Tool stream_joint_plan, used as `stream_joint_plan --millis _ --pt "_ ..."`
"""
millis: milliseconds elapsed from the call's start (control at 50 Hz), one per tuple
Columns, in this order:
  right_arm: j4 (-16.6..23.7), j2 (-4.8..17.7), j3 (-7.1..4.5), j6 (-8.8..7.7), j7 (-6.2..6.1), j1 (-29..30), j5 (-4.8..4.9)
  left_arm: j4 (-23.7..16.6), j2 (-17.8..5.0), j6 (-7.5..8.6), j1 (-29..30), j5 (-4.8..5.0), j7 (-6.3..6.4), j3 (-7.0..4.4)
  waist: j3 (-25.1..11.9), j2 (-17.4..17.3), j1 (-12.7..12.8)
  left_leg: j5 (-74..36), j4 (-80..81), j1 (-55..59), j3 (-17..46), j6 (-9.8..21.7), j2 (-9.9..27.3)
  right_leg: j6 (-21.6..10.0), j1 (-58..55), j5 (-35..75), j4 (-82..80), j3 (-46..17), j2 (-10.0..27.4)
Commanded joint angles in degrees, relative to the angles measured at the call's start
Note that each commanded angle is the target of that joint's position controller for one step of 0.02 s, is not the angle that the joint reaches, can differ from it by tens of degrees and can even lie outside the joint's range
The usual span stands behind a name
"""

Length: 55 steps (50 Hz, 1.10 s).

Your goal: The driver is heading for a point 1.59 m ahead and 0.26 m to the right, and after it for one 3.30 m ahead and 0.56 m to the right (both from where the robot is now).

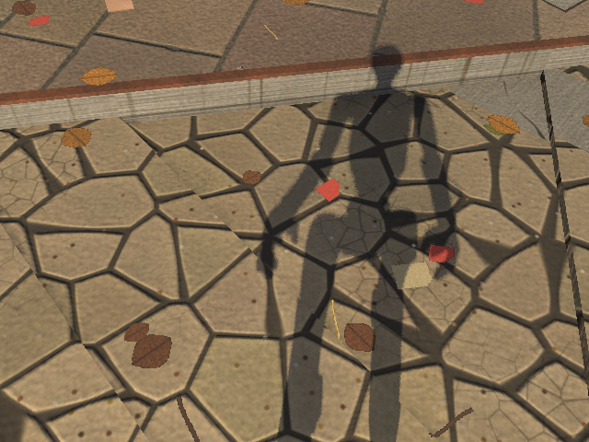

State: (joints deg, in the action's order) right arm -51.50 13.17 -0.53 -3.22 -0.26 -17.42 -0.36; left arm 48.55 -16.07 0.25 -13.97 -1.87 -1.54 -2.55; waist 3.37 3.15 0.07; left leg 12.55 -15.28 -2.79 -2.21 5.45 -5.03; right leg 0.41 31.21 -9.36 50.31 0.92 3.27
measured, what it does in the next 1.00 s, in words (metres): goes down: right foot 0.03 m lower, then left foot 0.03 m higher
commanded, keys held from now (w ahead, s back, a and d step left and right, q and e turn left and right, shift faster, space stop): no key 0.44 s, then w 0.56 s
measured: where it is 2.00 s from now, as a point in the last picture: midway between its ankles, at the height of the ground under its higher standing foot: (324, 437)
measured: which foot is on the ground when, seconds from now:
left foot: down 0.00-0.22, up 0.24-0.50, down 0.52-0.96, up 0.98-1.00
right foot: up 0.00-0.20, down 0.22-0.62, up 0.64-0.96, down 0.98-1.00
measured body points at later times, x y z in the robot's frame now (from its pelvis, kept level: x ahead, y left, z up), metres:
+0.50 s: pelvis +0.11 -0.02 -0.04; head +0.12 -0.03 +0.41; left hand +0.14 +0.22 -0.18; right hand +0.14 -0.27 -0.20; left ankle +0.09 +0.12 -0.74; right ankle +0.15 -0.09 -0.78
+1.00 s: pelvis +0.25 -0.04 -0.04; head +0.27 -0.07 +0.41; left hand +0.43 +0.21 -0.14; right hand +0.16 -0.29 -0.20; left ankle +0.10 +0.12 -0.73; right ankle +0.28 -0.13 -0.78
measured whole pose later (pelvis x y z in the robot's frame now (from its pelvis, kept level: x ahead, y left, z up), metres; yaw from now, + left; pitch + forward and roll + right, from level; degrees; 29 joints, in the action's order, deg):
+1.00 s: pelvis +0.25 -0.04 -0.04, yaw -1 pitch +0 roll +2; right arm -65.5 13.5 -3.4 -3.2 -0.8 -24.0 -1.5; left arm 51.7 -14.3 3.6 -3.9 -1.5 -0.8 -3.3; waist 2.0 -0.6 -4.3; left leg 30.7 -44.5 -6.7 1.6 2.3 0.1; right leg -2.9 15.9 -10.7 26.3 1.8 0.8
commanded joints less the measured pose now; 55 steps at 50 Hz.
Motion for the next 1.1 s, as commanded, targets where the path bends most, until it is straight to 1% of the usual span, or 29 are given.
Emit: stream_joint_plan --millis 20,120,180,200,220,240,260,280,320,360,440,500,540,580,600,640,660,680,720,780,880,920,940,960,980,1000,1020,1040,1100 --pt "0.67 6.95 -1.23 -0.49 -0.8 -0.19 -0.14 -2.06 -1.59 0.27 -0.1 0.07 0.49 -0.07 -1.67 -7.75 0.3 -46.59 -0.6 0.36 3.97 5.13 13.69 0.12 -2.02 5.33 -6.69 0.45 -0.7" --pt "-3.23 7.05 -1.14 0.05 -1.68 -2.68 -0.8 -1.28 -1.64 1.0 2.46 0.3 1.75 0.54 -1.17 -6.82 -1.42 -46.04 -5.2 2.96 5.9 4.98 14.7 -2.15 -6.84 7.08 -16.73 -0.52 -1.79" --pt "-4.89 7.28 -1.37 0.49 -1.99 -1.98 -0.96 1.42 -2.8 1.89 -1.86 0.19 2.59 0.13 -0.67 -5.1 0.33 -42.67 -12.31 2.95 8.06 3.88 14.45 -3.78 -13.08 5.61 -24.31 -0.92 -2.62" --pt "-5.33 7.43 -1.4 0.59 -1.78 -1.25 -0.49 3.23 -2.5 2.64 -5.29 0.12 2.82 0.07 -1.59 -2.78 2.27 -38.64 -18.39 2.09 7.0 2.75 12.03 -4.16 -18.69 12.63 -31.21 0.26 -2.84" --pt "-5.05 7.14 -1.21 0.27 -1.65 -1.7 -0.04 4.98 -4.54 3.65 -8.99 -0.12 3.01 -0.37 -4.56 0.24 2.74 -28.71 -25.56 -3.38 6.01 1.15 8.75 -4.56 -28.34 34.47 -30.24 -2.27 1.41" --pt "-5.36 5.06 -0.84 0.09 -1.86 -5.21 0.9 5.65 -7.4 4.24 -13.41 -0.38 2.91 -0.68 -10.09 6.8 2.63 -0.04 -38.19 -12.79 3.38 -0.63 3.33 -9.51 -40.6 70.33 -22.01 -10.94 12.85" --pt "-8.22 3.11 -0.78 1.14 -1.78 -10.94 1.95 5.64 -4.18 3.83 -12.73 1.25 2.54 0.61 -16.78 8.29 1.1 25.55 -43.69 -14.63 5.06 -2.06 -0.38 -17.45 -42.65 81.09 -19.88 -17.34 19.5" --pt "-8.75 5.08 -1.07 2.27 -1.86 -8.64 0.76 4.91 -2.62 3.16 -9.15 2.3 2.34 1.14 -13.89 5.35 0.87 27.59 -44.62 -16.53 6.17 -2.47 0.98 -18.58 -37.79 63.74 -23.42 -17.99 18.55" --pt "-8.41 5.14 -1.35 3.86 -1.4 -2.34 -1.33 3.96 -1.57 1.94 -2.53 1.47 3.07 1.99 -5.74 2.21 -0.52 23.71 -44.28 -17.13 5.49 -3.74 2.65 -15.98 -26.42 36.84 -30.55 -17.23 14.89" --pt "-8.96 4.04 -1.14 5.52 -1.05 -1.21 -1.27 4.28 -2.56 1.03 -0.63 0.88 3.7 2.11 -2.95 3.81 -1.85 19.74 -39.81 -13.68 4.21 -4.72 3.72 -12.97 -18.79 23.71 -34.48 -14.27 11.99" --pt "-11.04 2.71 -0.95 6.67 -1.66 -0.9 -0.65 5.85 -3.27 0.98 -1.69 0.62 3.3 2.16 -3.25 3.64 -1.91 15.98 -32.15 -10.59 2.44 -4.23 3.59 -9.79 -15.95 11.16 -35.75 -12.43 9.26" --pt "-11.48 3.28 -1.12 5.58 -0.93 -0.76 -1.84 7.31 -6.24 -0.27 -3.89 1.22 2.73 0.67 -0.88 6.19 -1.47 14.67 -28.02 -11.18 -1.18 -2.43 1.89 -9.1 -13.47 -28.91 -41.83 -16.17 7.99" --pt "-11.62 2.97 -1.19 4.44 -0.24 -1.22 -2.11 7.15 -6.05 -0.97 -3.1 1.41 2.5 0.13 2.59 5.99 -2.42 15.13 -25.32 -10.06 -1.81 -0.62 2.09 -9.15 -9.33 -37.92 -43.8 -17.74 8.85" --pt "-12.92 1.41 -0.94 3.31 -0.08 -4.05 -1.71 5.85 -4.77 -0.91 0.47 1.7 2.27 0.07 5.4 1.95 -4.28 15.36 -18.1 -8.17 0.03 1.56 1.87 -7.79 -6.77 -36.19 -41.09 -13.79 6.51" --pt "-13.54 1.99 -1.13 2.67 -0.31 -5.81 -1.56 4.87 -3.37 -0.57 2.19 1.95 2.15 0.33 6.3 -2.37 -4.85 19.07 -11.97 -7.44 5.52 3.07 3.91 -6.61 -5.69 -32.42 -36.27 -10.21 3.71" --pt "-15.14 8.51 -3.19 1.74 -1.28 -11.99 -0.94 1.97 0.53 0.6 7.15 1.36 1.59 1.01 7.4 -15.59 -6.75 33.1 3.73 -1.64 31.22 9.53 17.9 -3.3 3.76 -15.56 -14.16 1.07 -5.34" --pt "-14.68 8.9 -3.53 1.51 -1.65 -11.17 -1.83 1.18 -1.51 1.16 8.86 0.39 1.4 0.38 8.82 -13.79 -6.74 29.33 6.16 -2.21 37.51 12.38 22.88 -3.81 8.64 -15.23 -4.61 -2.73 -3.23" --pt "-13.59 8.47 -3.52 1.02 -1.76 -8.72 -1.85 1.26 -2.03 1.79 8.12 0.36 1.08 -0.02 7.81 -9.19 -4.45 24.36 6.27 -2.36 36.18 12.5 23.07 -3.96 9.32 -13.8 -0.37 -5.29 -1.78" --pt "-12.36 7.3 -3.43 -0.16 -1.64 -4.89 -0.91 2.3 -1.54 2.95 5.49 0.28 0.31 -0.31 5.17 -7.33 -1.23 12.06 5.91 -1.06 27.59 9.46 20.11 -3.41 6.33 -10.17 -1.47 -4.96 0.47" --pt "-12.46 5.5 -3.17 -1.06 -1.48 -5.49 -1.05 1.43 -0.37 2.66 9.05 0.7 -0.55 -0.31 2.91 -8.77 -2.21 1.9 5.1 -1.46 17.23 6.26 15.38 -1.5 -1.11 -6.44 -9.49 -1.35 -0.62" --pt "-12.6 8.1 -4.07 -0.9 -1.24 -7.32 -1.48 -0.13 -0.49 1.79 12.88 1.49 -0.25 -0.47 2.63 -9.11 -3.95 -1.25 1.9 -3.44 13.89 4.9 15.76 -1.36 -11.14 -1.55 -22.19 0.93 -1.83" --pt "-12.33 8.92 -4.4 -0.53 -1.03 -6.05 -1.3 1.66 -1.44 1.99 7.68 1.36 0.28 -1.14 1.79 -7.03 -1.0 -4.15 -4.19 -5.98 12.27 3.86 15.39 -2.42 -19.6 1.53 -27.32 2.32 -2.51" --pt "-12.3 8.4 -4.26 -0.4 -0.78 -6.18 -1.27 4.1 -2.91 2.29 1.74 1.21 0.7 -1.99 -1.21 -3.56 1.39 -7.66 -12.69 -8.17 9.71 3.13 12.92 -3.03 -28.07 0.94 -28.74 3.44 -3.87" --pt "-11.98 6.86 -3.81 -0.49 -0.51 -5.69 -1.27 6.87 -5.51 2.96 -7.05 0.47 1.18 -3.09 -6.09 0.24 5.23 -5.32 -26.05 -13.71 5.51 2.0 9.07 -4.1 -38.84 -1.92 -28.39 -0.01 -0.43" --pt "-10.08 1.71 -2.67 -0.69 -0.47 -5.12 -1.87 8.69 -10.2 3.55 -17.12 -1.01 1.49 -3.84 -11.32 10.03 7.6 17.49 -45.9 -24.22 1.91 0.47 5.24 -5.35 -47.66 -8.97 -29.8 -16.34 13.53" --pt "-9.55 1.99 -3.1 -1.28 -0.23 -7.96 -0.11 9.44 -14.29 2.91 -18.59 0.05 1.61 -4.5 -10.46 13.19 6.15 20.24 -53.35 -37.1 1.45 -0.08 0.6 -11.99 -49.02 -15.5 -38.16 -36.17 20.52" --pt "-8.78 4.71 -3.54 -1.23 -0.13 -4.07 -0.6 8.33 -11.52 2.58 -12.56 0.51 1.57 -4.24 -3.65 7.83 3.85 15.73 -58.18 -42.42 3.09 0.85 6.02 -14.47 -43.16 -23.75 -39.09 -35.57 20.72" --pt "-7.92 5.28 -3.66 -1.6 0.56 1.0 -0.79 6.02 -6.07 3.17 -6.67 0.36 0.98 -2.94 1.26 2.84 3.44 9.43 -58.39 -42.56 3.62 0.95 8.22 -13.28 -37.14 -17.19 -39.13 -28.77 16.55" --pt "-8.11 3.2 -3.5 -0.71 1.4 1.02 -1.61 6.17 -1.18 5.16 -3.72 0.33 1.24 -0.91 1.02 2.02 -0.84 2.96 -50.91 -33.93 2.93 -1.52 9.87 -10.39 -29.15 21.2 -37.67 -13.3 10.64"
